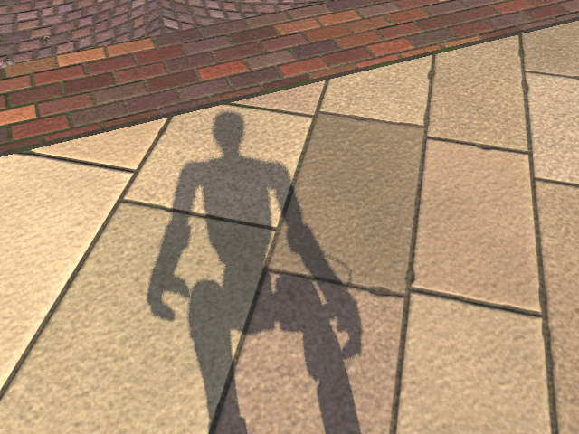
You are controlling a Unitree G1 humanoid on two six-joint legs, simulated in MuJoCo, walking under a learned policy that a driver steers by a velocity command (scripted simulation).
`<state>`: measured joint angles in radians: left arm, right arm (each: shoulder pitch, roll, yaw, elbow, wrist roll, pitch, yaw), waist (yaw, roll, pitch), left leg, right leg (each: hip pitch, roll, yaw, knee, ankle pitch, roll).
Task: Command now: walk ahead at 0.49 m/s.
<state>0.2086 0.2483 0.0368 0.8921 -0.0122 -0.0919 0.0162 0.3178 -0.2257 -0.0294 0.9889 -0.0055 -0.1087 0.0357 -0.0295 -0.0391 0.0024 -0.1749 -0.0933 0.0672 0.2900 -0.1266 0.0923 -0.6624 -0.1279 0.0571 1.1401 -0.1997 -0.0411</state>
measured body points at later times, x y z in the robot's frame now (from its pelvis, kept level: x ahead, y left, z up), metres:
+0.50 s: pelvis +0.28 -0.08 +0.00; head +0.29 -0.10 +0.45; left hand +0.33 +0.18 -0.12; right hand +0.37 -0.35 -0.14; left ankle +0.28 +0.08 -0.66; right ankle +0.30 -0.16 -0.74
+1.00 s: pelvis +0.55 -0.01 -0.01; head +0.58 +0.00 +0.44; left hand +0.59 +0.25 -0.15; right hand +0.66 -0.28 -0.13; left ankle +0.61 +0.07 -0.74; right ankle +0.47 -0.17 -0.65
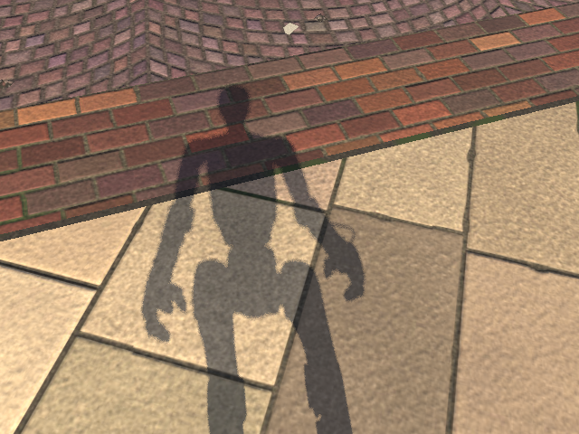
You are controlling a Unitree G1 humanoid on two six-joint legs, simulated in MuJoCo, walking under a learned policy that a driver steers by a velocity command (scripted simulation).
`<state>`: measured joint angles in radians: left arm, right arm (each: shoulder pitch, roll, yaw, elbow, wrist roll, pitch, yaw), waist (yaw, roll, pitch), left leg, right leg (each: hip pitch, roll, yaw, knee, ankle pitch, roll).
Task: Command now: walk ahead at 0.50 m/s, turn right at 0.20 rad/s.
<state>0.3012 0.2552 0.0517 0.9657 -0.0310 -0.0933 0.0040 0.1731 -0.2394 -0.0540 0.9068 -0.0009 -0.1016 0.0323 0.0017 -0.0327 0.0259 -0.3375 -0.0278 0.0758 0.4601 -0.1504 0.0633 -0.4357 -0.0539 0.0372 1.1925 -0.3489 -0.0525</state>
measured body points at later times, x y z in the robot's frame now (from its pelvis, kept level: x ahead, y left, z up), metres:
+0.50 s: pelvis +0.27 -0.07 -0.02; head +0.31 -0.08 +0.43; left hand +0.50 +0.14 -0.12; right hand +0.24 -0.34 -0.16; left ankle +0.10 +0.09 -0.65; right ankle +0.34 -0.16 -0.74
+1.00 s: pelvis +0.56 -0.11 -0.01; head +0.59 -0.12 +0.44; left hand +0.72 +0.12 -0.14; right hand +0.62 -0.43 -0.10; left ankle +0.68 -0.06 -0.74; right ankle +0.37 -0.16 -0.67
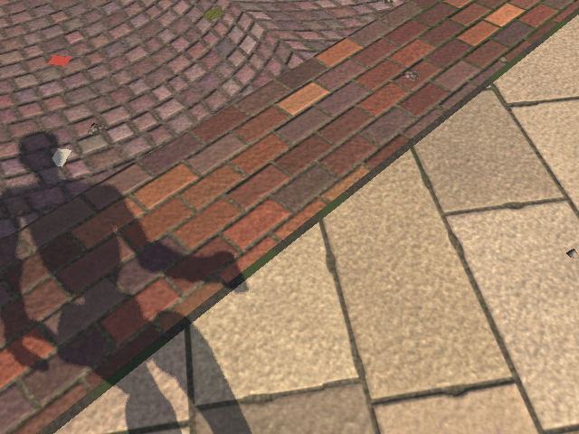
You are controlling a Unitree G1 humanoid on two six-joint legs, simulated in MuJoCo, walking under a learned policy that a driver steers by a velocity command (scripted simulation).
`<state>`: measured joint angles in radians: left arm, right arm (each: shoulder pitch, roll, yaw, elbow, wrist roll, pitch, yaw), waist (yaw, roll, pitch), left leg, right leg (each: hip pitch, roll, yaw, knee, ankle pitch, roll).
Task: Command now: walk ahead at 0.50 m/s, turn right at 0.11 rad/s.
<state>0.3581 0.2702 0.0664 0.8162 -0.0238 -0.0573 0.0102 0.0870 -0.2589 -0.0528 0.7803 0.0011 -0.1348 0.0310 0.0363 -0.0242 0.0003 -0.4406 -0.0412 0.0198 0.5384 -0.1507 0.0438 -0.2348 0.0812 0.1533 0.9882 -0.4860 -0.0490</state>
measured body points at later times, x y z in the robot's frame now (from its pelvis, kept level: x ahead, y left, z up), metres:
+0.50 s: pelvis +0.26 -0.02 +0.01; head +0.28 -0.03 +0.46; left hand +0.42 +0.25 -0.06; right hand +0.33 -0.30 -0.12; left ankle +0.11 +0.09 -0.66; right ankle +0.34 -0.13 -0.73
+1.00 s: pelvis +0.47 +0.11 -0.01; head +0.51 +0.14 +0.44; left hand +0.39 +0.39 -0.13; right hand +0.77 -0.03 -0.09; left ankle +0.51 +0.21 -0.73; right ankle +0.40 -0.11 -0.63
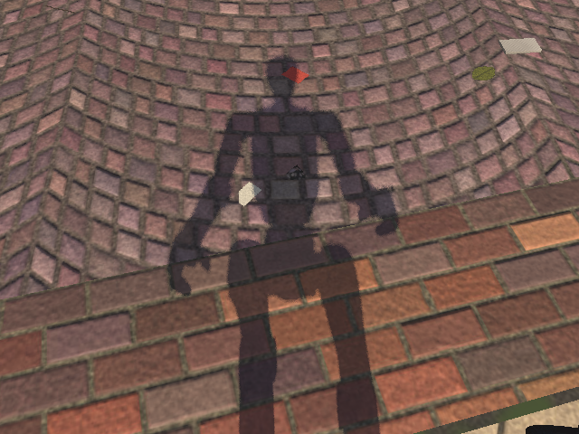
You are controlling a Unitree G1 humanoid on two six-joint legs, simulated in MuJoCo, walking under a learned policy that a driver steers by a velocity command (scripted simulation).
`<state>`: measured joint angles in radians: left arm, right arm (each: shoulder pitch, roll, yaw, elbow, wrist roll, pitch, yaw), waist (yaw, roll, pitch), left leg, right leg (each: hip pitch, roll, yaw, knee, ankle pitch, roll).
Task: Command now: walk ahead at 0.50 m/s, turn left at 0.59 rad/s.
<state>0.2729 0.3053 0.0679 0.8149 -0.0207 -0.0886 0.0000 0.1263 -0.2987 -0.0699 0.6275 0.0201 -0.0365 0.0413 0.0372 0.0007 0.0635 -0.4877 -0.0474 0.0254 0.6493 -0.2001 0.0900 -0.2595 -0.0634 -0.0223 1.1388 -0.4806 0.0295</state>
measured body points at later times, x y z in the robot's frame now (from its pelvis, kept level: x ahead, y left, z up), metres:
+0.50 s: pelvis +0.28 -0.03 +0.01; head +0.30 -0.02 +0.46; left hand +0.40 +0.27 -0.07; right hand +0.41 -0.29 -0.11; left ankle +0.12 +0.07 -0.64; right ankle +0.37 -0.11 -0.72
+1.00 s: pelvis +0.51 +0.10 +0.01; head +0.54 +0.12 +0.46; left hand +0.45 +0.38 -0.12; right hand +0.78 -0.08 -0.06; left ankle +0.55 +0.21 -0.72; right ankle +0.43 -0.09 -0.64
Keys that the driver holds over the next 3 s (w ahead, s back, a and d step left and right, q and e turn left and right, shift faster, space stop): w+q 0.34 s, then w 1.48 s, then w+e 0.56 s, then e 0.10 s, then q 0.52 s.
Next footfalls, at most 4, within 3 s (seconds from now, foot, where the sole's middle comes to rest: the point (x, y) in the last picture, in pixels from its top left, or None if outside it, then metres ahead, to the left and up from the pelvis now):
0.40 right None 0.41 -0.10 -0.75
0.90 left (214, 358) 0.59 0.22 -0.75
1.44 right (278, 233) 0.95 0.09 -0.75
1.96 left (173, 173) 1.15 0.41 -0.75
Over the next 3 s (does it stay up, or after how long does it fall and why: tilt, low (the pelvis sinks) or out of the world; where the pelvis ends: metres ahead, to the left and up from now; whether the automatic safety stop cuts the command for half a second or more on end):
stays up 1.42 0.28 0.02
